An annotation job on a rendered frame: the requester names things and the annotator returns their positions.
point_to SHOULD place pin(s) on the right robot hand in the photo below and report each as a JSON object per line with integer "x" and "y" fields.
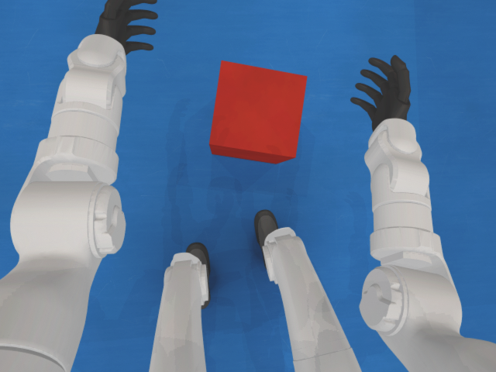
{"x": 394, "y": 102}

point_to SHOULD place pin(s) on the left robot hand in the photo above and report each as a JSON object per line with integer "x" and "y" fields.
{"x": 117, "y": 15}

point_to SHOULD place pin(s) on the left robot thigh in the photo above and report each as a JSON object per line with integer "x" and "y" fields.
{"x": 178, "y": 342}

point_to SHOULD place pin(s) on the left robot forearm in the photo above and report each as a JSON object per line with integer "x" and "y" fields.
{"x": 86, "y": 118}

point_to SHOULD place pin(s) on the robot right upper arm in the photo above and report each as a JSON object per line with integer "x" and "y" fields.
{"x": 418, "y": 316}

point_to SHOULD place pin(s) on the carton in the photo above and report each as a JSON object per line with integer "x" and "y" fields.
{"x": 257, "y": 114}

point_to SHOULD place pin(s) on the robot left upper arm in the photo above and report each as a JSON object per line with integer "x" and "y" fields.
{"x": 62, "y": 230}

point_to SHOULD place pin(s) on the robot left shin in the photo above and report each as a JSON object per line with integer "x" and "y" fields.
{"x": 181, "y": 257}

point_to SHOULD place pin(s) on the right robot forearm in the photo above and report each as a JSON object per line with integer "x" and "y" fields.
{"x": 403, "y": 234}

